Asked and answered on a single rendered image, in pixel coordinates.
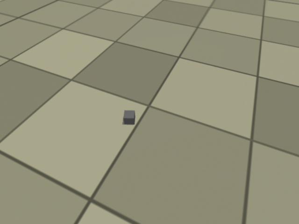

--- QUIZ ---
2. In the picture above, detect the small box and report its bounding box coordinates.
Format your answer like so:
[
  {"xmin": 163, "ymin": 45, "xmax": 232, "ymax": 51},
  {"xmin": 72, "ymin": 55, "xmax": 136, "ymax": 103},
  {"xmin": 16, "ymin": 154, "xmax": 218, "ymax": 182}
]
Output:
[{"xmin": 123, "ymin": 110, "xmax": 135, "ymax": 125}]

